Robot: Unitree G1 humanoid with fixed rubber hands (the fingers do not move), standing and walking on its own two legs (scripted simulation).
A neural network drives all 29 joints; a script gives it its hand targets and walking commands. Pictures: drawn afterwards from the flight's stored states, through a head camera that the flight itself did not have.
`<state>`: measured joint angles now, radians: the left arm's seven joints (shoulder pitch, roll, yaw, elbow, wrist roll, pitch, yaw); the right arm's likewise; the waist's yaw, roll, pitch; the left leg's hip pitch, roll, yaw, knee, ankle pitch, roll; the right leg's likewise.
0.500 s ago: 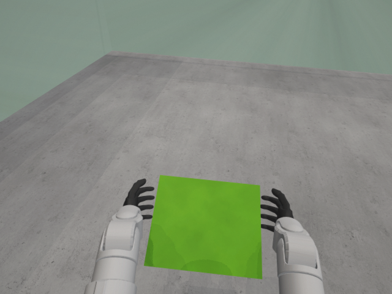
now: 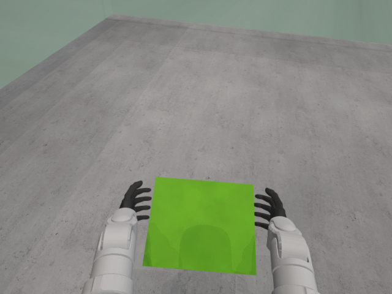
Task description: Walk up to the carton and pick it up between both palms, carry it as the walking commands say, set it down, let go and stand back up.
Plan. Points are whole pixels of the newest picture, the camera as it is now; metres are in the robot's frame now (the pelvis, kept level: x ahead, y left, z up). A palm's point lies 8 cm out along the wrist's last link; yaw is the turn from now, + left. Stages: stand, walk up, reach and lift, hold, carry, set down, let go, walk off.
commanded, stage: set down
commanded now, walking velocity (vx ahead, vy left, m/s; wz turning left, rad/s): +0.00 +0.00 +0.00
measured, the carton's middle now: (200, 226) +0.32 -0.02 -0.10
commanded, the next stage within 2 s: none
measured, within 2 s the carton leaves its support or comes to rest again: neither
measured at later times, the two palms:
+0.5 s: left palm (139, 221) +0.33 +0.14 -0.09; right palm (267, 231) +0.29 -0.19 -0.09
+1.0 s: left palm (146, 225) +0.36 +0.13 -0.18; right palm (258, 233) +0.33 -0.19 -0.17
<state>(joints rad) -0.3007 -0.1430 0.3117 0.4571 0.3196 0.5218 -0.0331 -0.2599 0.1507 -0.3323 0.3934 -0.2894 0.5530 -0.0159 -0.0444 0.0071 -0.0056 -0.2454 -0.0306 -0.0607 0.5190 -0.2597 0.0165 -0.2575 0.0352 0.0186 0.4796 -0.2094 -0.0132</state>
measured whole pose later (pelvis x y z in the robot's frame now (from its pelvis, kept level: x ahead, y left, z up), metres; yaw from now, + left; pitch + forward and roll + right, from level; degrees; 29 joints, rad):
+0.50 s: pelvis -0.03 +0.02 -0.04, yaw -1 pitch +19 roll +0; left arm -0.45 -0.15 0.36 0.56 0.28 0.30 0.05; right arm -0.44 0.11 -0.44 0.52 -0.28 0.34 0.03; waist -0.07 0.02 -0.09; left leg -0.83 -0.07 -0.03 0.81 -0.31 0.04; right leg -0.86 0.03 0.07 0.78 -0.26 0.02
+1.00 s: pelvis -0.04 +0.00 -0.11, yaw +0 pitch +34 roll +0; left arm -0.62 -0.08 0.39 0.63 0.24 0.29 0.04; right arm -0.57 0.11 -0.44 0.54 -0.23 0.32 -0.04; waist -0.06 0.02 -0.24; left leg -1.35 -0.08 -0.06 1.17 -0.41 0.00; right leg -1.37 0.06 0.05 1.15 -0.37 0.00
